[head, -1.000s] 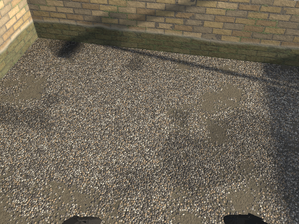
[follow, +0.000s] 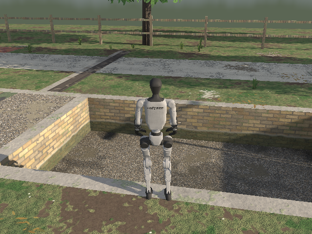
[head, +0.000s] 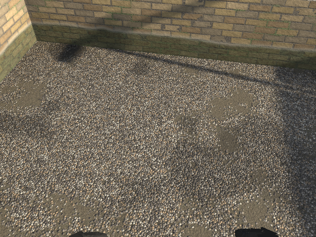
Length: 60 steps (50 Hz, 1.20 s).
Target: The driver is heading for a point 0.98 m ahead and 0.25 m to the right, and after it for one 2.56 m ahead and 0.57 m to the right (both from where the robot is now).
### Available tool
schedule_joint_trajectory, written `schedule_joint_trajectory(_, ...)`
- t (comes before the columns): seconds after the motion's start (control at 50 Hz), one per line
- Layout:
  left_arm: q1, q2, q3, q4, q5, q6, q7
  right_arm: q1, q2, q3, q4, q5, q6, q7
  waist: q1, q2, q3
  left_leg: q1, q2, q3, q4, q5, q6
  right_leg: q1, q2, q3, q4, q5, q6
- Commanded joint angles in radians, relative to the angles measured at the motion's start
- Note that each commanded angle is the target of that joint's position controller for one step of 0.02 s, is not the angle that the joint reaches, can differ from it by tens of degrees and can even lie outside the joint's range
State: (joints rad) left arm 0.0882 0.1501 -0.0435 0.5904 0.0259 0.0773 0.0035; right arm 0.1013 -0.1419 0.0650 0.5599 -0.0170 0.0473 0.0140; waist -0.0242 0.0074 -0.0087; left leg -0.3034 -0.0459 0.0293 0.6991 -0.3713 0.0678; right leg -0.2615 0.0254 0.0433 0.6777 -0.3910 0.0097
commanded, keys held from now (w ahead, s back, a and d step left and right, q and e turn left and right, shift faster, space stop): w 1.00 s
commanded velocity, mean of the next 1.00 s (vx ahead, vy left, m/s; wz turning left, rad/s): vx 0.50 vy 0.00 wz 0.00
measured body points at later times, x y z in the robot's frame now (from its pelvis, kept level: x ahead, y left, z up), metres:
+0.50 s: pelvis +0.00 +0.00 +0.00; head -0.01 +0.01 +0.45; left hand +0.21 +0.19 -0.08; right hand +0.20 -0.19 -0.07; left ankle +0.00 +0.08 -0.72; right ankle -0.02 -0.13 -0.72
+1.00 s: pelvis +0.00 +0.00 +0.00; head -0.01 +0.00 +0.45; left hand +0.21 +0.19 -0.07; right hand +0.20 -0.19 -0.07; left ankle +0.00 +0.08 -0.72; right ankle -0.02 -0.13 -0.72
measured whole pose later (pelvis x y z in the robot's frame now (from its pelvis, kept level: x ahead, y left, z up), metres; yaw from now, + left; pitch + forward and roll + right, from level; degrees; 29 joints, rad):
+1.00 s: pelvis +0.00 +0.00 +0.00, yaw -1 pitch -1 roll -1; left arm 0.09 0.14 -0.05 0.59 0.03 0.08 0.00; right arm 0.12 -0.13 0.07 0.56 -0.02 0.04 0.01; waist -0.02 0.01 -0.02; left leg -0.30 -0.04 0.05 0.70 -0.38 0.07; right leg -0.26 0.03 0.06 0.68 -0.39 0.01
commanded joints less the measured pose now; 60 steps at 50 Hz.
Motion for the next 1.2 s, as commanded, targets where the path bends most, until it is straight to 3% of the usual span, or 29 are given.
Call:
schedule_joint_trajectory(0.02, -0.057, 0.055, 0.019, -0.077, -0.001, -0.024, 0.003, -0.049, -0.066, -0.02, -0.081, 0.008, -0.018, -0.013, 0.011, 0.011, -0.137, 0.001, 0.101, -0.135, -0.183, 0.098, 0.004, 0.088, -0.015, 0.025, -0.065, 0.068, -0.018)
schedule_joint_trajectory(0.04, -0.123, 0.061, 0.014, -0.109, -0.003, -0.016, 0.001, -0.129, -0.062, -0.016, -0.112, 0.005, -0.015, -0.001, 0.0, 0.015, -0.013, -0.052, 0.093, -0.099, -0.142, 0.262, 0.001, 0.014, -0.027, 0.034, -0.067, 0.233, -0.014)
schedule_joint_trajectory(0.1, -0.052, 0.055, 0.019, -0.077, -0.001, -0.024, 0.003, -0.04, -0.066, -0.019, -0.08, 0.007, -0.019, -0.013, 0.012, 0.013, -0.146, 0.002, 0.1, -0.132, -0.181, 0.1, 0.003, 0.089, -0.014, 0.025, -0.063, 0.07, -0.016)
schedule_joint_trajectory(0.14, -0.128, 0.061, 0.013, -0.107, -0.002, -0.019, 0.001, -0.138, -0.063, -0.016, -0.118, 0.007, -0.015, -0.003, 0.001, 0.015, -0.004, -0.057, 0.097, -0.106, -0.15, 0.245, 0.003, 0.011, -0.027, 0.036, -0.069, 0.228, -0.014)
schedule_joint_trajectory(0.2, -0.101, 0.068, 0.018, -0.1, 0.003, -0.014, 0.002, -0.085, -0.054, -0.017, -0.101, -0.009, -0.021, 0.003, -0.009, 0.001, -0.085, -0.017, 0.089, -0.083, -0.118, 0.292, 0.0, 0.041, -0.035, 0.046, -0.059, 0.267, -0.018)
schedule_joint_trajectory(0.22, -0.046, 0.053, 0.018, -0.074, 0.0, -0.026, 0.005, -0.033, -0.063, -0.019, -0.078, 0.006, -0.022, -0.013, 0.01, 0.009, -0.162, 0.014, 0.098, -0.126, -0.173, 0.105, 0.003, 0.095, -0.017, 0.028, -0.065, 0.076, -0.018)
schedule_joint_trajectory(0.26, -0.129, 0.062, 0.013, -0.106, -0.003, -0.019, 0.002, -0.136, -0.062, -0.016, -0.118, 0.007, -0.015, -0.004, 0.0, 0.012, -0.002, -0.056, 0.096, -0.102, -0.145, 0.249, 0.003, 0.008, -0.027, 0.038, -0.069, 0.232, -0.015)
schedule_joint_trajectory(0.34, -0.098, 0.066, 0.019, -0.099, 0.004, -0.015, 0.003, -0.08, -0.053, -0.017, -0.098, -0.009, -0.024, 0.003, -0.009, 0.001, -0.102, -0.006, 0.09, -0.081, -0.112, 0.303, 0.001, 0.047, -0.035, 0.045, -0.056, 0.27, -0.019)
schedule_joint_trajectory(0.36, -0.047, 0.054, 0.019, -0.075, -0.001, -0.025, 0.006, -0.032, -0.063, -0.02, -0.078, 0.007, -0.023, -0.014, 0.011, 0.01, -0.166, 0.017, 0.101, -0.125, -0.171, 0.113, 0.003, 0.095, -0.014, 0.026, -0.061, 0.074, -0.017)
schedule_joint_trajectory(0.4, -0.129, 0.06, 0.013, -0.107, -0.003, -0.018, 0.003, -0.137, -0.061, -0.016, -0.118, 0.009, -0.015, -0.004, 0.001, 0.017, -0.002, -0.059, 0.1, -0.102, -0.146, 0.251, 0.004, 0.007, -0.025, 0.036, -0.064, 0.227, -0.013)
schedule_joint_trajectory(0.46, -0.1, 0.066, 0.018, -0.1, 0.004, -0.013, 0.002, -0.081, -0.052, -0.016, -0.101, -0.008, -0.021, 0.003, -0.009, 0.005, -0.086, -0.02, 0.092, -0.081, -0.116, 0.296, 0.001, 0.039, -0.032, 0.045, -0.053, 0.266, -0.017)
schedule_joint_trajectory(0.48, -0.045, 0.053, 0.018, -0.074, 0.0, -0.024, 0.005, -0.028, -0.062, -0.018, -0.079, 0.006, -0.023, -0.014, 0.011, 0.012, -0.163, 0.011, 0.101, -0.125, -0.172, 0.105, 0.004, 0.093, -0.014, 0.028, -0.06, 0.075, -0.017)
schedule_joint_trajectory(0.52, -0.128, 0.061, 0.013, -0.106, -0.003, -0.019, 0.003, -0.133, -0.062, -0.016, -0.119, 0.008, -0.016, -0.004, 0.001, 0.014, -0.002, -0.059, 0.099, -0.101, -0.145, 0.249, 0.004, 0.005, -0.025, 0.038, -0.064, 0.23, -0.014)
schedule_joint_trajectory(0.58, -0.1, 0.066, 0.018, -0.1, 0.004, -0.013, 0.003, -0.078, -0.052, -0.016, -0.102, -0.009, -0.022, 0.002, -0.01, 0.003, -0.085, -0.02, 0.092, -0.078, -0.114, 0.294, 0.001, 0.037, -0.033, 0.047, -0.053, 0.27, -0.017)
schedule_joint_trajectory(0.6, -0.045, 0.052, 0.017, -0.073, 0.0, -0.024, 0.005, -0.025, -0.061, -0.018, -0.079, 0.006, -0.023, -0.014, 0.01, 0.011, -0.163, 0.011, 0.101, -0.122, -0.17, 0.105, 0.004, 0.091, -0.014, 0.03, -0.06, 0.077, -0.017)
schedule_joint_trajectory(0.64, -0.128, 0.061, 0.012, -0.106, -0.003, -0.019, 0.003, -0.13, -0.061, -0.015, -0.119, 0.007, -0.016, -0.004, 0.0, 0.014, -0.002, -0.059, 0.099, -0.098, -0.143, 0.249, 0.004, 0.004, -0.024, 0.039, -0.064, 0.232, -0.014)
schedule_joint_trajectory(0.68, -0.109, 0.063, 0.016, -0.103, 0.006, -0.009, -0.001, -0.08, -0.041, -0.009, -0.102, -0.016, -0.02, 0.003, -0.009, 0.009, -0.074, -0.025, 0.096, -0.078, -0.123, 0.304, 0.003, 0.032, -0.029, 0.051, -0.053, 0.261, -0.017)
schedule_joint_trajectory(0.72, -0.048, 0.051, 0.017, -0.076, 0.003, -0.018, 0.002, -0.023, -0.052, -0.011, -0.076, -0.002, -0.023, -0.012, 0.012, 0.014, -0.163, 0.011, 0.105, -0.12, -0.177, 0.119, 0.006, 0.091, -0.011, 0.036, -0.062, 0.07, -0.016)
schedule_joint_trajectory(0.76, -0.13, 0.058, 0.012, -0.108, 0.001, -0.012, -0.001, -0.126, -0.053, -0.008, -0.115, 0.001, -0.017, -0.003, 0.003, 0.018, -0.005, -0.059, 0.103, -0.095, -0.151, 0.258, 0.005, 0.005, -0.022, 0.045, -0.066, 0.223, -0.013)
schedule_joint_trajectory(0.82, -0.103, 0.062, 0.016, -0.1, 0.007, -0.007, -0.001, -0.074, -0.043, -0.008, -0.098, -0.015, -0.024, 0.004, -0.006, 0.005, -0.087, -0.018, 0.097, -0.074, -0.122, 0.301, 0.002, 0.033, -0.029, 0.055, -0.057, 0.259, -0.016)
schedule_joint_trajectory(0.84, -0.047, 0.051, 0.016, -0.074, 0.003, -0.018, 0.003, -0.021, -0.052, -0.01, -0.075, -0.001, -0.025, -0.013, 0.014, 0.009, -0.162, 0.011, 0.106, -0.117, -0.18, 0.109, 0.006, 0.089, -0.011, 0.04, -0.066, 0.068, -0.016)
schedule_joint_trajectory(0.88, -0.131, 0.057, 0.011, -0.107, 0.001, -0.011, 0.0, -0.124, -0.05, -0.007, -0.114, 0.001, -0.019, -0.003, 0.004, 0.015, -0.004, -0.057, 0.104, -0.091, -0.152, 0.252, 0.005, 0.003, -0.022, 0.049, -0.069, 0.224, -0.013)
schedule_joint_trajectory(0.94, -0.051, 0.051, 0.016, -0.074, 0.002, -0.016, 0.003, -0.021, -0.05, -0.009, -0.077, -0.001, -0.023, -0.012, 0.014, 0.009, -0.144, 0.002, 0.106, -0.113, -0.184, 0.103, 0.005, 0.081, -0.011, 0.043, -0.068, 0.071, -0.016)
schedule_joint_trajectory(0.98, -0.128, 0.057, 0.011, -0.106, 0.002, -0.012, 0.0, -0.118, -0.048, -0.007, -0.114, -0.001, -0.02, -0.003, 0.004, 0.012, -0.008, -0.051, 0.102, -0.087, -0.149, 0.254, 0.005, 0.003, -0.023, 0.053, -0.072, 0.233, -0.015)
schedule_joint_trajectory(1.06, -0.103, 0.061, 0.017, -0.099, 0.006, -0.008, 0.002, -0.066, -0.039, -0.008, -0.093, -0.016, -0.03, 0.003, -0.005, 0.0, -0.104, 0.001, 0.098, -0.067, -0.116, 0.309, 0.002, 0.038, -0.029, 0.06, -0.06, 0.269, -0.019)
schedule_joint_trajectory(1.08, -0.051, 0.051, 0.017, -0.074, 0.001, -0.018, 0.005, -0.017, -0.05, -0.011, -0.073, 0.0, -0.028, -0.014, 0.014, 0.006, -0.167, 0.021, 0.108, -0.108, -0.175, 0.118, 0.005, 0.089, -0.009, 0.044, -0.067, 0.072, -0.017)
schedule_joint_trajectory(1.12, -0.133, 0.056, 0.011, -0.107, 0.0, -0.009, 0.001, -0.122, -0.046, -0.007, -0.113, 0.001, -0.02, -0.004, 0.005, 0.018, -0.006, -0.053, 0.106, -0.085, -0.149, 0.259, 0.005, 0.0, -0.02, 0.052, -0.068, 0.226, -0.013)
schedule_joint_trajectory(1.18, -0.106, 0.062, 0.016, -0.101, 0.006, -0.005, 0.0, -0.069, -0.039, -0.007, -0.096, -0.015, -0.026, 0.003, -0.004, 0.007, -0.089, -0.012, 0.1, -0.066, -0.12, 0.303, 0.003, 0.03, -0.026, 0.06, -0.058, 0.264, -0.016)
schedule_joint_trajectory(1.2, -0.05, 0.05, 0.016, -0.074, 0.002, -0.016, 0.004, -0.015, -0.048, -0.01, -0.074, -0.001, -0.028, -0.013, 0.014, 0.01, -0.164, 0.017, 0.109, -0.108, -0.178, 0.112, 0.006, 0.087, -0.009, 0.046, -0.066, 0.071, -0.016)
Next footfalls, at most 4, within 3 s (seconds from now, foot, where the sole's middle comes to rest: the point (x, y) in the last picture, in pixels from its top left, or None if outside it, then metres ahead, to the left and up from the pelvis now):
none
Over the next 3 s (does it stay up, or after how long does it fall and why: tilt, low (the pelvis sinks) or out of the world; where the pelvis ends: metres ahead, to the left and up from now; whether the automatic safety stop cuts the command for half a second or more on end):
stays up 0.00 0.00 0.00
